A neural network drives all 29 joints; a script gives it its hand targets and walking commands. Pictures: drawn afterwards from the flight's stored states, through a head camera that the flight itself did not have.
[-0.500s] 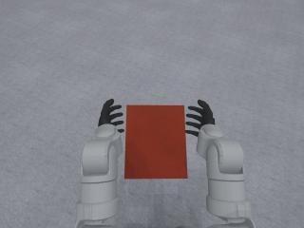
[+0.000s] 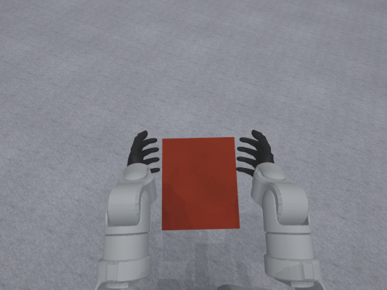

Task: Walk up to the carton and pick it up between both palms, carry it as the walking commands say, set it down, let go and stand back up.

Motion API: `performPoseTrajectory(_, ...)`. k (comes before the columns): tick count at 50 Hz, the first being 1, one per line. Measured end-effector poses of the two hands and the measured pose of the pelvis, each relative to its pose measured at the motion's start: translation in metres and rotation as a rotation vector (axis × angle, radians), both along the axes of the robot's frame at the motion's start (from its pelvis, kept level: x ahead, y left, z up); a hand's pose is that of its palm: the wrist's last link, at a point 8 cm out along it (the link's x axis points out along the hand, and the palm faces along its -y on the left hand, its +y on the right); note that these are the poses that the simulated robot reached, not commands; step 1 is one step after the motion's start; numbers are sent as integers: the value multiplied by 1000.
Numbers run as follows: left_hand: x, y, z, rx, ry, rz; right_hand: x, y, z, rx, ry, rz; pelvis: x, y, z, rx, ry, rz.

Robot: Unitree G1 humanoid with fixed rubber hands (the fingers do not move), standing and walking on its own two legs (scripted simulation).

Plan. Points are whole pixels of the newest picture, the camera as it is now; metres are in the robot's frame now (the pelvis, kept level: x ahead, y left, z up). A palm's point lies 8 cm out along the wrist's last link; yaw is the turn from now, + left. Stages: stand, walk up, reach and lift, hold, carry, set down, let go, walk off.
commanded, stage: carry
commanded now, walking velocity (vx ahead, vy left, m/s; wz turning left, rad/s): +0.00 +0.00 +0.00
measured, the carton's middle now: (198, 183) +0.36 +0.00 -0.05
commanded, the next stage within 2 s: none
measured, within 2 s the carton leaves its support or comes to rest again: neither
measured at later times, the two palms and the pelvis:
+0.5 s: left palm (167, 29) +0.87 +0.10 +0.04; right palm (239, 29) +0.87 -0.14 +0.06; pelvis +0.54 -0.02 +0.00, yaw +0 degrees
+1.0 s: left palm out of the picture +1.39 +0.08 +0.06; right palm out of the picture +1.38 -0.16 +0.06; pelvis +1.06 -0.04 +0.01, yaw -1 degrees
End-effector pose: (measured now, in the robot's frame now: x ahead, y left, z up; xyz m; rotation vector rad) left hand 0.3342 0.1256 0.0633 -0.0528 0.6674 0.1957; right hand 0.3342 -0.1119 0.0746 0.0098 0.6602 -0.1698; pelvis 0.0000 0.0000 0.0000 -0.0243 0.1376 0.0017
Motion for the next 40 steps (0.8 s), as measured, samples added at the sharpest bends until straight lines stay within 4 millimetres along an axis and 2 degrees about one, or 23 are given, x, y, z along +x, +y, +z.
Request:
performPoseTrajectory(4, 77, 11, -9, -48, 16, 50, 89, 12, 3, -45, 12, 51, 81, -5, 7, 10, 29, 22)
performPoseTrajectory(7, 145, 13, -8, -41, -7, 38, 155, 14, 5, -44, -14, 45, 150, -1, 2, 9, 3, 6)
performPoseTrajectory(12, 259, -5, 9, 33, -14, -59, 250, -6, 6, 27, -22, -38, 258, 11, 8, 6, -21, -69)
performPoseTrajectory(15, 327, -19, 12, 69, -14, -104, 308, -18, 0, 60, -21, -85, 321, 13, 8, -1, -10, -84)
performPoseTrajectory(18, 395, -28, 8, 78, -19, -115, 373, -28, -6, 68, -24, -99, 389, 7, 1, 9, -22, -85)
performPoseTrajectory(21, 463, -32, -7, 65, -19, -108, 447, -31, -18, 16, -27, -77, 459, -2, -9, 1, -15, -52)
performPoseTrajectory(29, 610, -11, -26, -51, 25, 19, 621, -12, -14, -59, 19, 60, 618, -23, 9, 17, 43, 26)
performPoseTrajectory(33, 699, -9, -20, -19, -8, 1, 705, -11, -13, -42, -9, 53, 707, -17, 4, 19, 1, -6)
performPoseTrajectory(38, 811, -32, 3, 49, -29, -112, 795, -34, -10, 26, -18, -45, 812, -8, 13, 14, -24, -77)
performPoseTrajectory(40, 856, -41, 7, 69, -39, -140, 832, -43, -11, 42, -25, -76, 853, -8, 14, 8, -20, -88)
